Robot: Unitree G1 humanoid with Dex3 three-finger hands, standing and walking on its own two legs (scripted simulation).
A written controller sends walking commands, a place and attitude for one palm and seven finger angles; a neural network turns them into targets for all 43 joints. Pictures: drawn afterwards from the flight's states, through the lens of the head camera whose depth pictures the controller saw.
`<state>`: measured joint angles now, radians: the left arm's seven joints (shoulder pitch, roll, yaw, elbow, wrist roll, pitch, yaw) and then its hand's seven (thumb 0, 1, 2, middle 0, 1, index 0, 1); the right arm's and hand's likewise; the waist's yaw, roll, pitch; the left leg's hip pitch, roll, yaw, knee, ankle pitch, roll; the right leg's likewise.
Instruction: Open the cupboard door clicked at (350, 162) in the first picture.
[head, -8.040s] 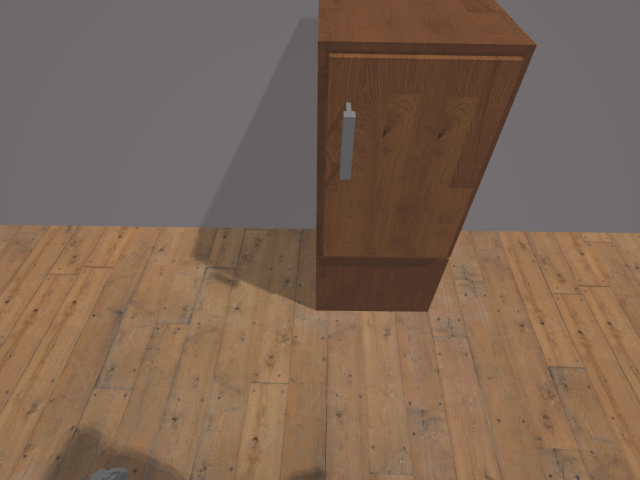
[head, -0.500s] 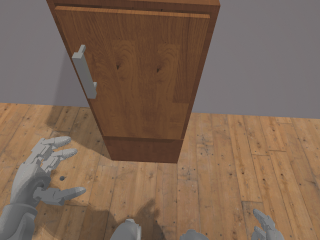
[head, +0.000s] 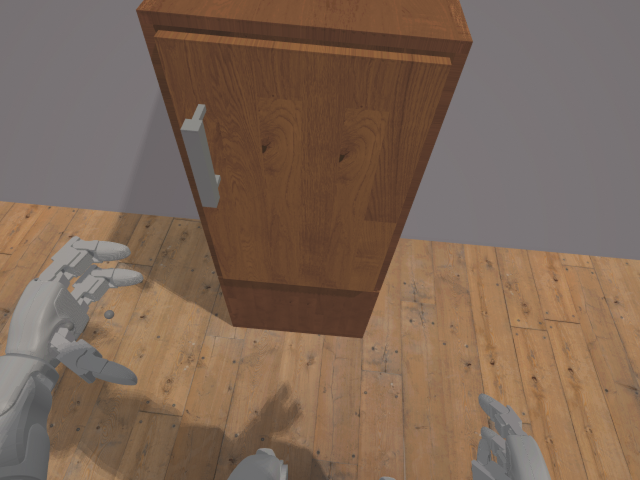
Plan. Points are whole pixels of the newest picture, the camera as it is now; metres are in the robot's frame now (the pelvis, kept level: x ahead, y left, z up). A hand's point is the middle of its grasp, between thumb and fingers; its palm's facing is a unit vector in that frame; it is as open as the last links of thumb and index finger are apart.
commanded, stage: raise the hand with hooked fingers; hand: left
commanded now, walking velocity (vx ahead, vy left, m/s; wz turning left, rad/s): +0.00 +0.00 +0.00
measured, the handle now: (206, 158) +0.55 +0.22 +0.05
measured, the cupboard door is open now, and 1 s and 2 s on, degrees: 0 0 0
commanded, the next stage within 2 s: move the hooked fingers beside the handle in 0.60 s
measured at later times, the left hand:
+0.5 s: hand (122, 300) +0.29 +0.25 +0.07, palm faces +0.00 -1.00 -0.03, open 14.0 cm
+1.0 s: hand (139, 268) +0.33 +0.24 +0.07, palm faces -0.01 -1.00 -0.02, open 14.0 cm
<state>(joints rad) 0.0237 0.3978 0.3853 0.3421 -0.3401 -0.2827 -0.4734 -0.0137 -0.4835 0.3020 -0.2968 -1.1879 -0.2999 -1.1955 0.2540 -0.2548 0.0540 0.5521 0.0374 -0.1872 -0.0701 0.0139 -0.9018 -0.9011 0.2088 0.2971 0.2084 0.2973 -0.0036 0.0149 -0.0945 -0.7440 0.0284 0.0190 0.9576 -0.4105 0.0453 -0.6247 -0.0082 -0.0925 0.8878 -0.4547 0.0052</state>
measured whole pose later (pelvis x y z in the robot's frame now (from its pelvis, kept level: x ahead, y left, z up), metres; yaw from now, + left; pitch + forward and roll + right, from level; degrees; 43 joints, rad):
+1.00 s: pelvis +0.00 -0.03 +0.00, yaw +0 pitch +12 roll -2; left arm -0.26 0.47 0.45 0.68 -0.32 -0.33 -0.54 -0.02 -0.50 0.30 -0.30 -1.20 -0.30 -1.20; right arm 0.27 -0.28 0.04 0.61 0.04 -0.15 -0.09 0.01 -0.90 -0.90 0.21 0.30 0.21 0.30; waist -0.03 0.01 -0.09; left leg -0.76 0.05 0.01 0.94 -0.39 0.01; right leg -0.66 0.01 -0.10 0.90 -0.45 -0.03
